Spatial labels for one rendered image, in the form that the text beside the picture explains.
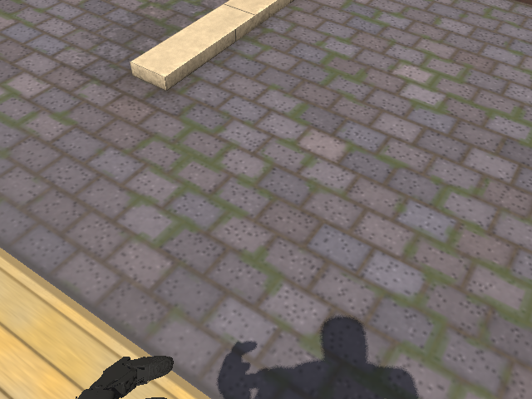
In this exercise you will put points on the robot left hand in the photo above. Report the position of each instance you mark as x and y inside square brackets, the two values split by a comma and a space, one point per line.
[124, 375]

